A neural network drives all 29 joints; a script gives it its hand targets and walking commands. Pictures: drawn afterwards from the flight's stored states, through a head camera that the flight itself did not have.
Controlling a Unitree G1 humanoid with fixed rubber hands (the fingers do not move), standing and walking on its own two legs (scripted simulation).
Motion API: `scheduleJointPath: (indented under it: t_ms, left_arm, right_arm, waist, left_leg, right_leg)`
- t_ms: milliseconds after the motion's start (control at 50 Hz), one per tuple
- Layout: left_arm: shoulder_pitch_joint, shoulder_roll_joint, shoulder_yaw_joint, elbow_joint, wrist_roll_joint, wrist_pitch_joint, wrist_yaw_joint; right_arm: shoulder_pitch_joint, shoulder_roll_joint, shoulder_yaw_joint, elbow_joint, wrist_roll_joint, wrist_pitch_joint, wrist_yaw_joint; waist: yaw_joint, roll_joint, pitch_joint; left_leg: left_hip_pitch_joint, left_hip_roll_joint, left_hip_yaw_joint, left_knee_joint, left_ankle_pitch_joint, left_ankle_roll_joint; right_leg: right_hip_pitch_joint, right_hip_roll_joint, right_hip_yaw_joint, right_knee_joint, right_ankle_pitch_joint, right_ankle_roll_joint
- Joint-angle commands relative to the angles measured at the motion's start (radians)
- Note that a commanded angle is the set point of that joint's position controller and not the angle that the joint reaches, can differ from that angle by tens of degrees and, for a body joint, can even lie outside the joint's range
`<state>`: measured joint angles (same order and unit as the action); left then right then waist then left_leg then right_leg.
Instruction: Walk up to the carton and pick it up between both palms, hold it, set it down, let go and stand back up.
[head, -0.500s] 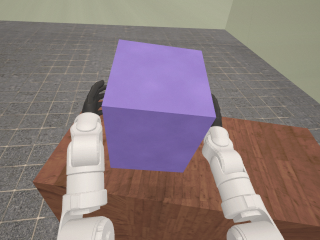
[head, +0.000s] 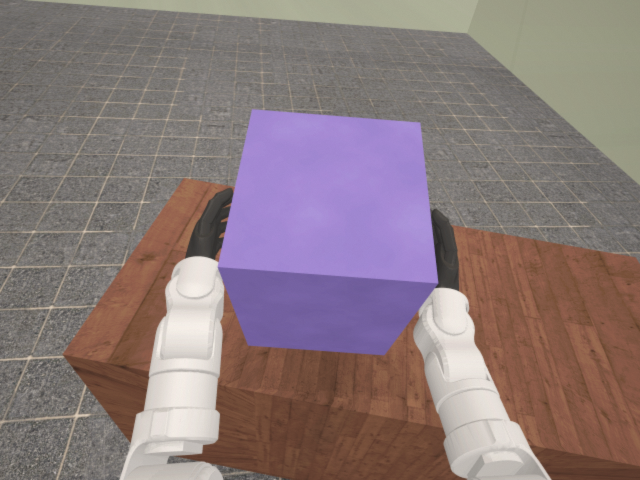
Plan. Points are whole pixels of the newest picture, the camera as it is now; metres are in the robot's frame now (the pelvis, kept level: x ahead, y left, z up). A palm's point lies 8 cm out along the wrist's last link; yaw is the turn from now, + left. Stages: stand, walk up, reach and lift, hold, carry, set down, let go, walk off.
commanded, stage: set down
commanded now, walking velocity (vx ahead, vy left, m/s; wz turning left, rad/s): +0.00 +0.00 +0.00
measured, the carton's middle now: (325, 245) +0.39 -0.01 +0.11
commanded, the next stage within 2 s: none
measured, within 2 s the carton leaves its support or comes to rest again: neither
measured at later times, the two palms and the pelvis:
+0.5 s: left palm (214, 253) +0.37 +0.13 +0.11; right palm (438, 281) +0.34 -0.16 +0.10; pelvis +0.00 +0.00 +0.00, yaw -1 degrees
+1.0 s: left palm (230, 257) +0.40 +0.11 +0.08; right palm (441, 284) +0.35 -0.17 +0.08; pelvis +0.00 +0.00 +0.00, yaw -2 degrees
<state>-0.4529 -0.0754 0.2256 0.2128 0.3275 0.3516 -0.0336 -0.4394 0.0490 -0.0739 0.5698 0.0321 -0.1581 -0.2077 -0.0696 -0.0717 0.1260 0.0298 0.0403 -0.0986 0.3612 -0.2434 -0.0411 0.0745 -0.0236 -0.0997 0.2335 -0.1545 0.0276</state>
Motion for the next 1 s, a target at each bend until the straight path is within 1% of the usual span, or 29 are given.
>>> scheduleJointPath:
  t_ms: [0,120,220,300,360,460,580,720,820,980]
  left_arm:
    - [-0.515,-0.468,-0.487,-0.134,-0.082,-0.063,-0.117]
    - [-0.475,-0.464,-0.467,-0.124,-0.070,-0.047,-0.119]
    - [-0.475,-0.464,-0.444,-0.081,-0.061,-0.055,-0.121]
    - [-0.502,-0.475,-0.434,-0.039,-0.061,-0.080,-0.119]
    - [-0.537,-0.484,-0.426,0.003,-0.062,-0.108,-0.114]
    - [-0.595,-0.495,-0.392,0.096,-0.055,-0.161,-0.105]
    - [-0.659,-0.500,-0.315,0.231,-0.032,-0.224,-0.100]
    - [-0.721,-0.503,-0.233,0.366,-0.003,-0.306,-0.093]
    - [-0.758,-0.506,-0.201,0.430,0.006,-0.367,-0.086]
    - [-0.790,-0.511,-0.187,0.522,0.009,-0.461,-0.075]
  right_arm:
    - [-0.648,0.395,0.404,-0.266,-0.010,-0.061,0.120]
    - [-0.625,0.378,0.399,-0.262,0.004,-0.056,0.118]
    - [-0.618,0.366,0.360,-0.227,-0.014,-0.065,0.122]
    - [-0.632,0.365,0.324,-0.192,-0.038,-0.083,0.129]
    - [-0.652,0.368,0.293,-0.161,-0.061,-0.100,0.136]
    - [-0.686,0.380,0.236,-0.089,-0.106,-0.126,0.150]
    - [-0.724,0.400,0.157,0.019,-0.168,-0.149,0.170]
    - [-0.755,0.433,0.080,0.124,-0.236,-0.179,0.188]
    - [-0.762,0.457,0.038,0.178,-0.278,-0.204,0.195]
    - [-0.755,0.488,-0.002,0.258,-0.328,-0.243,0.197]
  waist:
    - [-0.022,0.091,-0.444]
    - [-0.015,0.100,-0.419]
    - [-0.017,0.097,-0.395]
    - [-0.020,0.097,-0.401]
    - [-0.022,0.097,-0.416]
    - [-0.015,0.096,-0.434]
    - [0.002,0.082,-0.440]
    - [0.022,0.074,-0.462]
    - [0.026,0.077,-0.496]
    - [0.018,0.086,-0.539]
  left_leg:
    - [-0.003,-0.080,0.131,-0.008,0.559,-0.038]
    - [-0.008,-0.077,0.130,-0.011,0.558,-0.042]
    - [-0.002,-0.072,0.133,-0.019,0.533,-0.045]
    - [0.006,-0.068,0.136,-0.022,0.520,-0.049]
    - [0.008,-0.066,0.139,-0.025,0.502,-0.051]
    - [-0.003,-0.064,0.148,-0.037,0.457,-0.050]
    - [-0.048,-0.067,0.166,-0.064,0.372,-0.037]
    - [-0.095,-0.070,0.187,-0.082,0.332,-0.028]
    - [-0.110,-0.070,0.196,-0.081,0.346,-0.030]
    - [-0.122,-0.067,0.197,-0.062,0.403,-0.039]
  right_leg:
    - [0.243,0.064,-0.056,0.059,0.487,0.009]
    - [0.230,0.065,-0.057,0.058,0.494,0.006]
    - [0.200,0.067,-0.063,0.048,0.458,0.005]
    - [0.178,0.069,-0.069,0.041,0.433,0.004]
    - [0.161,0.070,-0.073,0.036,0.411,0.003]
    - [0.142,0.067,-0.074,0.029,0.376,0.004]
    - [0.142,0.061,-0.070,0.023,0.339,0.010]
    - [0.165,0.055,-0.061,0.026,0.355,0.015]
    - [0.172,0.054,-0.056,0.032,0.383,0.015]
    - [0.165,0.057,-0.050,0.042,0.439,0.010]
